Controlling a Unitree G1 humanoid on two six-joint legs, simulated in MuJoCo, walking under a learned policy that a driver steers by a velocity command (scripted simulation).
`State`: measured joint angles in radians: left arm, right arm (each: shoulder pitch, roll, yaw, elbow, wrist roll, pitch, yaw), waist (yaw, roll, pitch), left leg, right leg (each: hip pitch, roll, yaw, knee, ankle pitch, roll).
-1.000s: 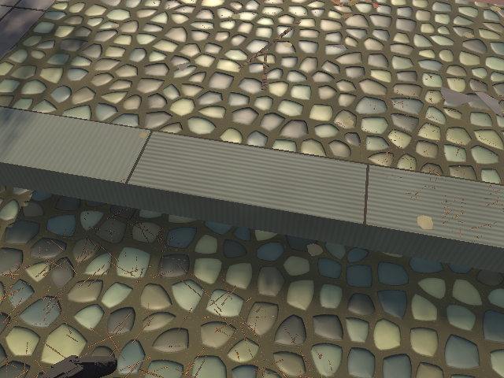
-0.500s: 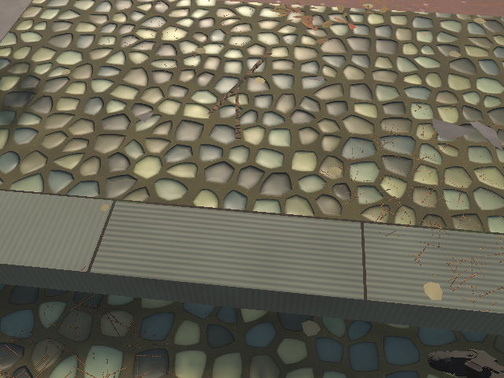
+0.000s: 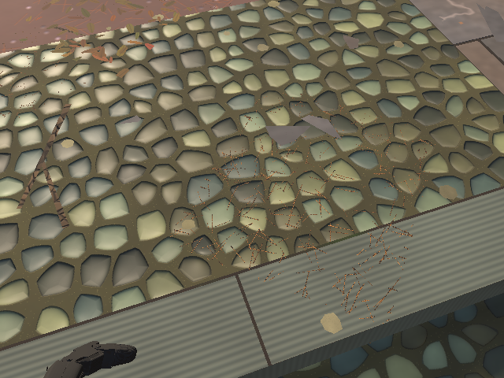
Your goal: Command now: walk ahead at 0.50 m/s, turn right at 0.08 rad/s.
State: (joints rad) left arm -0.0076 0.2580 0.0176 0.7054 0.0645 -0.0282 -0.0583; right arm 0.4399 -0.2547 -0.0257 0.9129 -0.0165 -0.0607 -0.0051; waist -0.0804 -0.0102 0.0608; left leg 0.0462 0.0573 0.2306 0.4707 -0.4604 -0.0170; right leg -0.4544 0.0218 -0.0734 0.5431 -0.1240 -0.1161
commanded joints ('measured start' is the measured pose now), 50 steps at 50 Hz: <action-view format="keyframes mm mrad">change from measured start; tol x32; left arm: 1 432 286 81 66 8 -11 46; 25 580 27 -10 338 -17 -80 89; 50 -157 13 -33 -208 -12 -32 10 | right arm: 1 85 -30 7 -100 30 -3 12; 25 -664 106 53 -395 -13 64 -13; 31 -46 -110 -32 -231 -3 69 38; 50 72 -103 -23 -13 -16 -109 97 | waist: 1 179 -249 -429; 23 106 6 184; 33 -47 60 -506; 50 42 69 -46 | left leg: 1 -621 -67 -97 781 -135 47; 12 -688 38 -254 670 299 33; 22 -1543 -32 -218 1486 -96 146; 25 -1422 -5 -109 1188 -119 156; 30 -313 -222 -7 639 45 235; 32 26 139 -934 109 104 428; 33 64 172 -1260 -64 166 402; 43 -613 -120 -450 -82 279 94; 50 -339 -79 -558 -170 652 148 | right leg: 1 882 -496 662 -151 118 -225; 7 346 -258 162 -346 254 -41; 24 526 -297 -73 -447 75 13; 27 282 -238 -214 -502 676 -17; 30 464 -306 -182 136 1688 -20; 31 361 -262 -156 476 1319 34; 32 -65 1 -118 982 -148 129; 40 -700 -13 300 1431 44 -39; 50 -213 -16 74 262 155 183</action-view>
